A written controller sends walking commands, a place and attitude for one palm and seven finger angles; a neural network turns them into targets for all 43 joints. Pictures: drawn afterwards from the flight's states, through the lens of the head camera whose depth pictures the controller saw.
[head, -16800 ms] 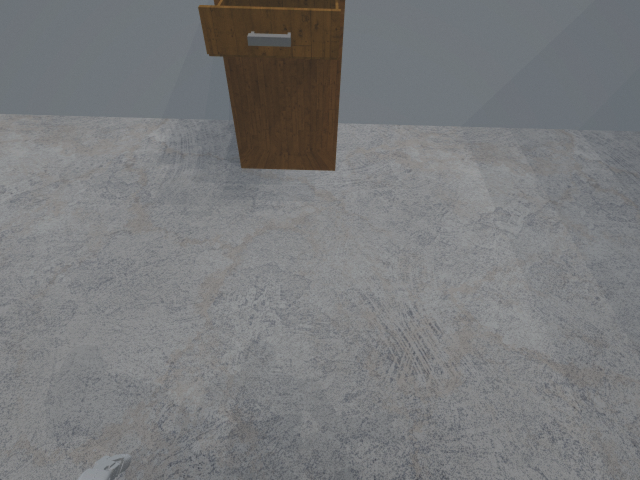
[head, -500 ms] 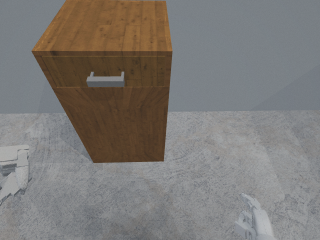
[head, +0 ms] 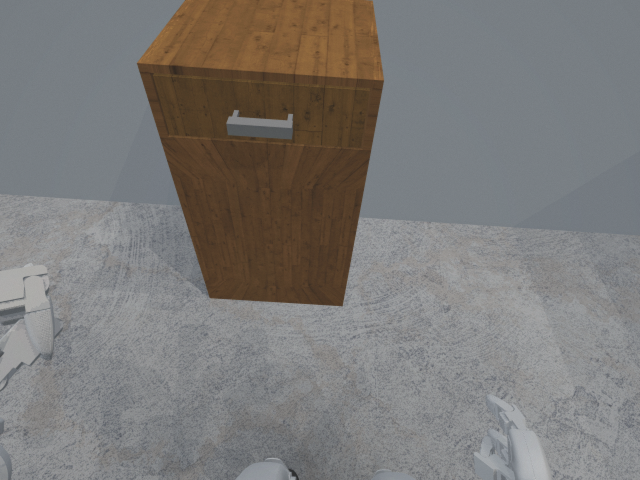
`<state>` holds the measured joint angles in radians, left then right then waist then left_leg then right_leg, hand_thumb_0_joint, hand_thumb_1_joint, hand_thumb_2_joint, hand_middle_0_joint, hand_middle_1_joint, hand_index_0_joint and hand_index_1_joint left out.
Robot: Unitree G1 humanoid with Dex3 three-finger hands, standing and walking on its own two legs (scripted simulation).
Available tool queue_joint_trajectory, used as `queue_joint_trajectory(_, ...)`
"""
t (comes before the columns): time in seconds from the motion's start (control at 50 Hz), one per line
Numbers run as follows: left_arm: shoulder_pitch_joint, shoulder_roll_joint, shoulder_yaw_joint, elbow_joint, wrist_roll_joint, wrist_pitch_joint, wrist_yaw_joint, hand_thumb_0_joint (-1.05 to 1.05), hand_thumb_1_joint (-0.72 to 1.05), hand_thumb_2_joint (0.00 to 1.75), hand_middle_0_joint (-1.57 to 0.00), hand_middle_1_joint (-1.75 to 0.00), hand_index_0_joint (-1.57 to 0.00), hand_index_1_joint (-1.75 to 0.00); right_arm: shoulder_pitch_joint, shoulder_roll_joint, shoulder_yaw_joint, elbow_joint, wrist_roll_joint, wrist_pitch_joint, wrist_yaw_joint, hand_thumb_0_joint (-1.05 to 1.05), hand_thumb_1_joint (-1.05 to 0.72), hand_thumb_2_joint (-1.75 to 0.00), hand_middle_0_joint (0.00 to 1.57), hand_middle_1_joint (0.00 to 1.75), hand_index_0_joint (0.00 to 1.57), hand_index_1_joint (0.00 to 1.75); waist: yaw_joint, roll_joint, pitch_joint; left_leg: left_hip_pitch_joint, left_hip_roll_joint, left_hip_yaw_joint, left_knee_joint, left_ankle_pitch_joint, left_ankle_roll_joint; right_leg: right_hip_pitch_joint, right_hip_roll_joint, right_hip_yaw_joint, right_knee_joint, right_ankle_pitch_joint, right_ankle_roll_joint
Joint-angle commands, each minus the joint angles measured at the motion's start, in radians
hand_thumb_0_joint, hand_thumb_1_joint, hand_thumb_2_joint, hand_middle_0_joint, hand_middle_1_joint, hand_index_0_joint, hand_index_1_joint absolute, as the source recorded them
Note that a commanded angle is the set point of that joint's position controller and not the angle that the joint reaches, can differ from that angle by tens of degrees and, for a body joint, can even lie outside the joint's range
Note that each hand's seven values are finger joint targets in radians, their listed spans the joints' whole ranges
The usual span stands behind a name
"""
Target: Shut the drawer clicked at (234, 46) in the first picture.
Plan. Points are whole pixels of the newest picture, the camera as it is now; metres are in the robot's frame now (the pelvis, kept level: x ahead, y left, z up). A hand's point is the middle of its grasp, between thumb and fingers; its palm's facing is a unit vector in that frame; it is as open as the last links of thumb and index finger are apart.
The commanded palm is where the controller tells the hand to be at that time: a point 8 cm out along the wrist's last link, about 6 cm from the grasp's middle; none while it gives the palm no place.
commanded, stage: step back with the hand held close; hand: left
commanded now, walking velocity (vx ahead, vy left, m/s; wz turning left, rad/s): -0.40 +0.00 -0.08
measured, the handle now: (261, 122) +0.77 +0.17 +0.01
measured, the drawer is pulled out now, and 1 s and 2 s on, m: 0.00 0.00 0.00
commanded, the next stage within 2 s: stop stepping back and stand still in 0.06 s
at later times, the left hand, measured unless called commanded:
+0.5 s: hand (13, 443) +0.12 +0.23 +0.18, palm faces +0.30 -0.87 -0.39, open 3.2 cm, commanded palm +0.05 +0.26 +0.19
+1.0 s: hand out of the picture +0.02 +0.23 +0.19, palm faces +0.32 -0.86 -0.40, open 3.2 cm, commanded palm -0.04 +0.28 +0.19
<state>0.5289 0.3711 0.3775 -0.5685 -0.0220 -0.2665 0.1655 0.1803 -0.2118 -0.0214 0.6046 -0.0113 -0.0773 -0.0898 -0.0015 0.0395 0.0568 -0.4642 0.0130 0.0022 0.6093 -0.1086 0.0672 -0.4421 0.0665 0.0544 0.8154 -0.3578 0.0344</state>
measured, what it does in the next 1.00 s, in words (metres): walks backwards: right foot, then left foot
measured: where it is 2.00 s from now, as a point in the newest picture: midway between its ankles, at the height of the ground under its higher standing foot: outside the picture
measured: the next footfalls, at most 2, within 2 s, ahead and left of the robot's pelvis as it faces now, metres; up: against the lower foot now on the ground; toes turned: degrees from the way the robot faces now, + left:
right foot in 0.26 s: -0.17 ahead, -0.13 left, +0.00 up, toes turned -7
left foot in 0.40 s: +0.03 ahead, +0.06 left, +0.00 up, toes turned -5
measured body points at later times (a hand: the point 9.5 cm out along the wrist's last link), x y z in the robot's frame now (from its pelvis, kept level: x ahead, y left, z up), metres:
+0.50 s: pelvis -0.12 +0.00 +0.01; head -0.13 +0.02 +0.45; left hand +0.09 +0.27 +0.20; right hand -0.01 -0.26 -0.08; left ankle -0.01 +0.06 -0.72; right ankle -0.18 -0.11 -0.70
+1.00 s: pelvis -0.20 +0.01 +0.01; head -0.21 +0.03 +0.46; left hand +0.00 +0.27 +0.21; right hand -0.08 -0.24 -0.07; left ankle -0.20 +0.15 -0.72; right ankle -0.17 -0.08 -0.68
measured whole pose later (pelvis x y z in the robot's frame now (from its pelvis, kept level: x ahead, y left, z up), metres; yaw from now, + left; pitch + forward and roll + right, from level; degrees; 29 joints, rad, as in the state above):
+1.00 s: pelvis -0.20 +0.01 +0.01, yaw -5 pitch -1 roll +1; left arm 0.57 0.36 0.36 -0.55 0.00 -0.22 0.17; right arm 0.26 -0.19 -0.01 0.64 -0.01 -0.14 -0.08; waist -0.04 -0.05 -0.03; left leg -0.20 0.03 0.06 0.52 -0.30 0.01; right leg -0.48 -0.01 -0.05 0.94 -0.42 0.00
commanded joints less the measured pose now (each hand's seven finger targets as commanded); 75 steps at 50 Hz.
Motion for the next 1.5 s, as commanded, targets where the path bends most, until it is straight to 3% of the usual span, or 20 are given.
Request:
queue_joint_trajectory(0.0,0.004,0.178,0.138,-0.218,0.001,-0.074,0.001,0.00,0.90,0.90,-1.40,-1.60,-1.40,-1.60,-0.068,-0.121,-0.063,-0.151,-0.010,-0.088,0.020,0.00,-0.90,-0.90,0.20,0.30,0.20,0.30,0.000,0.099,-0.161,-0.095,0.340,-0.342,-0.442,-0.503,0.114,0.129,0.029,0.033,0.410,-0.103,-0.012)
queue_joint_trajectory(0.18,0.121,0.203,0.137,-0.295,-0.050,-0.058,-0.010,0.00,0.90,0.90,-1.40,-1.60,-1.40,-1.60,-0.022,-0.092,-0.036,-0.117,-0.015,-0.100,0.059,0.00,-0.90,-0.90,0.20,0.30,0.20,0.30,0.013,0.257,-0.254,0.252,0.134,-0.051,-0.403,-0.311,-0.118,0.246,0.031,-0.168,-0.468,-0.201,-0.088)
queue_joint_trajectory(0.24,0.084,0.285,0.190,-0.318,-0.056,-0.062,-0.009,0.00,0.90,0.90,-1.40,-1.60,-1.40,-1.60,-0.045,-0.084,-0.026,-0.103,-0.005,-0.061,0.040,0.00,-0.90,-0.90,0.20,0.30,0.20,0.30,0.006,-0.179,-0.152,0.289,-0.021,0.059,0.275,-0.165,-0.104,-0.065,-0.323,0.141,-0.705,0.029,-0.176)
queue_joint_trajectory(0.28,0.041,0.293,0.219,-0.295,-0.057,-0.051,0.001,0.00,0.90,0.90,-1.40,-1.60,-1.40,-1.60,-0.060,-0.073,-0.004,-0.118,-0.006,-0.075,0.041,0.00,-0.90,-0.90,0.20,0.30,0.20,0.30,0.005,-0.165,-0.241,0.103,-0.008,0.018,0.374,-0.205,-0.089,0.133,-0.384,0.116,-0.556,0.351,-0.229)
queue_joint_trajectory(0.32,0.108,0.180,0.153,-0.190,-0.054,0.001,-0.014,0.00,0.90,0.90,-1.40,-1.60,-1.40,-1.60,-0.053,-0.094,-0.026,-0.142,0.033,-0.056,0.022,0.00,-0.90,-0.90,0.20,0.30,0.20,0.30,-0.020,-0.255,-0.144,0.115,0.034,0.005,0.076,-0.094,-0.054,0.232,-0.279,0.028,-0.399,0.501,-0.153)
queue_joint_trajectory(0.36,0.086,0.153,0.125,-0.156,-0.054,0.016,-0.016,0.00,0.90,0.90,-1.40,-1.60,-1.40,-1.60,-0.051,-0.121,-0.022,-0.126,0.037,-0.064,0.006,0.00,-0.90,-0.90,0.20,0.30,0.20,0.30,-0.042,-0.014,-0.137,0.362,0.026,-0.002,-0.169,0.080,-0.020,0.133,-0.168,-0.071,-0.213,0.417,-0.060)
queue_joint_trajectory(0.4,0.018,0.155,0.104,-0.128,-0.047,0.008,-0.010,0.00,0.90,0.90,-1.40,-1.60,-1.40,-1.60,-0.032,-0.143,-0.020,-0.126,0.024,-0.085,0.010,0.00,-0.90,-0.90,0.20,0.30,0.20,0.30,-0.028,0.217,-0.107,0.415,0.232,-0.326,-0.297,0.164,0.068,-0.017,-0.065,-0.070,0.019,-0.095,-0.024)
queue_joint_trajectory(0.44,-0.040,0.185,0.096,-0.173,-0.036,0.009,-0.006,0.00,0.90,0.90,-1.40,-1.60,-1.40,-1.60,-0.042,-0.122,-0.014,-0.116,0.006,-0.103,0.015,0.00,-0.90,-0.90,0.20,0.30,0.20,0.30,-0.012,0.123,-0.124,0.288,0.278,-0.472,-0.449,-0.221,0.046,0.014,-0.058,-0.022,0.123,-0.206,-0.036)
queue_joint_trajectory(0.54,0.170,0.172,0.110,-0.242,-0.019,0.024,-0.002,0.00,0.90,0.90,-1.40,-1.60,-1.40,-1.60,-0.090,-0.121,-0.022,-0.168,0.011,-0.073,0.027,0.00,-0.90,-0.90,0.20,0.30,0.20,0.30,0.020,0.236,-0.093,-0.230,0.134,-0.103,-0.476,-0.632,-0.031,0.485,-0.010,-0.177,-0.134,-0.152,-0.073)
queue_joint_trajectory(0.58,0.222,0.198,0.141,-0.250,-0.005,0.021,-0.003,0.00,0.90,0.90,-1.40,-1.60,-1.40,-1.60,-0.083,-0.104,-0.029,-0.183,0.015,-0.047,0.031,0.00,-0.90,-0.90,0.20,0.30,0.20,0.30,0.032,0.060,-0.072,-0.291,0.024,0.019,-0.103,-0.548,-0.054,0.456,-0.111,-0.031,-0.364,-0.207,-0.110)
queue_joint_trajectory(0.6,0.190,0.200,0.132,-0.265,-0.001,0.020,-0.005,0.00,0.90,0.90,-1.40,-1.60,-1.40,-1.60,-0.071,-0.089,-0.036,-0.170,0.018,-0.031,0.036,0.00,-0.90,-0.90,0.20,0.30,0.20,0.30,0.023,-0.256,-0.056,-0.196,-0.065,0.070,0.362,-0.399,-0.069,0.188,-0.337,0.321,-0.637,-0.404,-0.182)
queue_joint_trajectory(0.62,0.103,0.205,0.131,-0.292,-0.012,0.013,-0.013,0.00,0.90,0.90,-1.40,-1.60,-1.40,-1.60,-0.079,-0.117,-0.048,-0.147,0.002,-0.026,0.032,0.00,-0.90,-0.90,0.20,0.30,0.20,0.30,0.000,-0.272,-0.010,-0.206,-0.063,0.009,0.617,-0.323,-0.082,0.003,-0.464,0.502,-0.731,-0.466,-0.225)
queue_joint_trajectory(0.7,0.031,0.191,0.153,-0.088,-0.011,0.014,-0.018,0.00,0.90,0.90,-1.40,-1.60,-1.40,-1.60,-0.034,-0.097,-0.038,-0.114,0.003,-0.027,0.013,0.00,-0.90,-0.90,0.20,0.30,0.20,0.30,-0.051,-0.143,-0.043,-0.033,0.039,0.007,0.613,-0.169,-0.072,-0.206,-0.334,0.191,-0.665,-0.516,-0.158)
queue_joint_trajectory(0.84,-0.050,0.134,0.047,-0.161,0.010,-0.004,0.018,0.00,0.90,0.90,-1.40,-1.60,-1.40,-1.60,-0.025,-0.098,-0.021,-0.108,-0.004,-0.106,-0.021,0.00,-0.90,-0.90,0.20,0.30,0.20,0.30,-0.018,-0.171,-0.131,0.268,-0.022,0.147,-0.176,-0.302,-0.002,0.101,-0.252,0.052,-0.513,-0.302,-0.101)
queue_joint_trajectory(0.9,-0.041,0.134,0.056,-0.293,0.022,-0.026,0.029,0.00,0.90,0.90,-1.40,-1.60,-1.40,-1.60,0.001,-0.124,-0.025,-0.133,-0.007,-0.122,-0.011,0.00,-0.90,-0.90,0.20,0.30,0.20,0.30,-0.021,0.327,-0.095,0.416,0.296,-0.338,-0.412,-0.425,0.141,-0.155,-0.050,-0.134,0.085,-0.175,-0.014)
queue_joint_trajectory(1.1,0.097,0.144,0.119,-0.120,0.000,0.005,0.011,0.00,0.90,0.90,-1.40,-1.60,-1.40,-1.60,-0.030,-0.109,-0.032,-0.105,0.011,-0.078,0.018,0.00,-0.90,-0.90,0.20,0.30,0.20,0.30,-0.004,0.086,-0.055,-0.030,0.189,-0.026,-0.151,-0.349,0.033,0.347,-0.067,-0.133,-0.276,-0.039,-0.041)
queue_joint_trajectory(1.16,0.029,0.193,0.129,-0.092,-0.006,0.014,0.012,0.00,0.90,0.90,-1.40,-1.60,-1.40,-1.60,-0.044,-0.109,-0.050,-0.111,0.016,-0.060,0.021,0.00,-0.90,-0.90,0.20,0.30,0.20,0.30,-0.011,-0.353,-0.067,-0.140,-0.020,0.016,0.443,-0.416,-0.042,0.315,-0.418,0.461,-0.609,0.007,-0.190)
queue_joint_trajectory(1.32,0.070,0.186,0.124,-0.304,-0.005,-0.034,0.025,0.00,0.90,0.90,-1.40,-1.60,-1.40,-1.60,-0.080,-0.077,-0.012,-0.115,0.005,-0.068,0.006,0.00,-0.90,-0.90,0.20,0.30,0.20,0.30,-0.019,-0.073,-0.110,0.288,0.006,0.061,-0.142,-0.148,-0.040,0.136,-0.246,0.025,-0.438,0.009,-0.127)
queue_joint_trajectory(1.38,0.105,0.180,0.127,-0.349,-0.001,-0.046,0.032,0.00,0.90,0.90,-1.40,-1.60,-1.40,-1.60,-0.067,-0.119,-0.031,-0.144,0.002,-0.077,0.004,0.00,-0.90,-0.90,0.20,0.30,0.20,0.30,0.011,0.255,-0.096,0.286,0.249,-0.275,-0.322,-0.087,0.046,0.097,-0.100,-0.075,-0.190,-0.004,-0.033)
queue_joint_trajectory(1.48,0.094,0.163,0.138,-0.214,0.000,-0.032,0.018,0.00,0.90,0.90,-1.40,-1.60,-1.40,-1.60,-0.039,-0.098,-0.024,-0.124,0.018,-0.092,0.017,0.00,-0.90,-0.90,0.20,0.30,0.20,0.30,-0.005,0.170,-0.052,0.170,0.183,-0.096,-0.243,0.066,0.008,0.251,-0.089,-0.095,-0.335,0.120,-0.029)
